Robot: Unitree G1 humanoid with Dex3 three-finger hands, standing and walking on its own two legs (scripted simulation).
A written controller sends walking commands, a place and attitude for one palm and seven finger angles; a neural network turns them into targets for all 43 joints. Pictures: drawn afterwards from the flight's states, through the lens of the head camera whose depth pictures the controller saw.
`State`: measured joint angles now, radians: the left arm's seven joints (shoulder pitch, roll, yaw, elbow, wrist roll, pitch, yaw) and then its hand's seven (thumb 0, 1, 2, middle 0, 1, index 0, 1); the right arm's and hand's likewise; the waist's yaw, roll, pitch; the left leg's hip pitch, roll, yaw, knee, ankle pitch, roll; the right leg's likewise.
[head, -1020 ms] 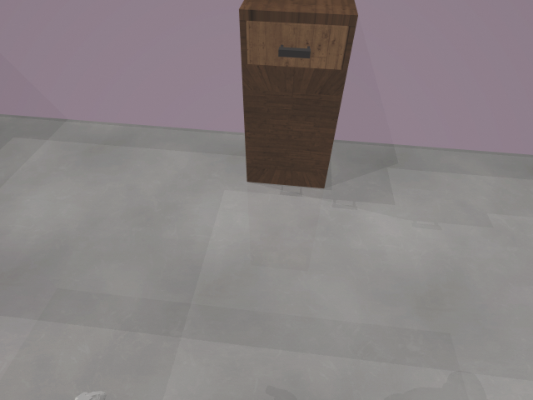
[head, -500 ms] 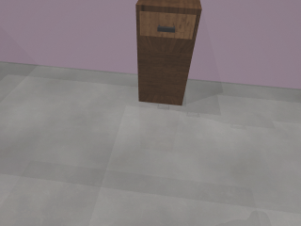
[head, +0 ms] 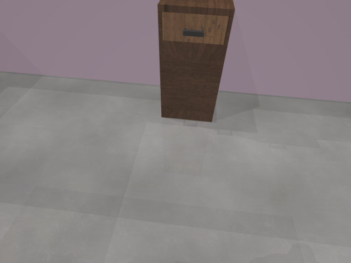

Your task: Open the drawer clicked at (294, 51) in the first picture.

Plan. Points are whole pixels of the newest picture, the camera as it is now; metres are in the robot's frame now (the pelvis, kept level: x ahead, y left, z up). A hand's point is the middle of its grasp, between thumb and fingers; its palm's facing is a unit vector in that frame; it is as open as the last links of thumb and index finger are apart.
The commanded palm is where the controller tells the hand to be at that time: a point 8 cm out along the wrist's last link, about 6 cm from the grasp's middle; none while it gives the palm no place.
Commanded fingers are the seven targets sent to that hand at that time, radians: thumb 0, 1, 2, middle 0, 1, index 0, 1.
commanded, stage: look at it before walking up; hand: left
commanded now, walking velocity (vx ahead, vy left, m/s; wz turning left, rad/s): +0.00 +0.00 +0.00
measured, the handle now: (193, 31) +1.33 -0.03 -0.03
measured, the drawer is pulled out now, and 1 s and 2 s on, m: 0.00 0.00 0.00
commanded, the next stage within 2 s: walk to a spot facing it in 0.42 s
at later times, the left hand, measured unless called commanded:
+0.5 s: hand out of the picture +0.08 +0.24 -0.16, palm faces -0.03 -0.94 -0.33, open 7.4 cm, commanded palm none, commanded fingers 0.00 0.90 0.90 -0.20 -0.30 -0.20 -0.30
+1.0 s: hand out of the picture +0.14 +0.14 -0.19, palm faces -0.13 -0.97 -0.20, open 7.4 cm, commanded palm none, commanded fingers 0.00 0.90 0.90 -0.20 -0.30 -0.20 -0.30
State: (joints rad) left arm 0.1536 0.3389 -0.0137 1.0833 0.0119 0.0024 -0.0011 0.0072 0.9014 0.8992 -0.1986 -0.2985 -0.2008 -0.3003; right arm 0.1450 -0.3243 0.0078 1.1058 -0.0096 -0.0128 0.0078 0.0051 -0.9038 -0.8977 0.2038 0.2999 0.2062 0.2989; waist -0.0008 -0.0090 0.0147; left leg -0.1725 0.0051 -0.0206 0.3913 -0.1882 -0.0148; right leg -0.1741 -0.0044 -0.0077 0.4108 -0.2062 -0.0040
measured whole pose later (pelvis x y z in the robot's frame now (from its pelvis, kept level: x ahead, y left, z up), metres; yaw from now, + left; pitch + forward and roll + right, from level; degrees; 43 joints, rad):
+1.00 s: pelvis +0.09 -0.04 -0.03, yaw -10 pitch -1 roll +0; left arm 0.31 0.19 0.04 1.00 0.02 -0.04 -0.03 0.01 0.90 0.90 -0.20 -0.30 -0.20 -0.30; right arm 0.38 -0.20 -0.03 1.13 -0.02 -0.01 0.00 0.01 -0.91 -0.90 0.20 0.30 0.20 0.30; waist 0.01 0.01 0.05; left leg -0.27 0.11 0.08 0.98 -0.49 -0.02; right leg -0.32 0.00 -0.11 0.70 -0.33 -0.06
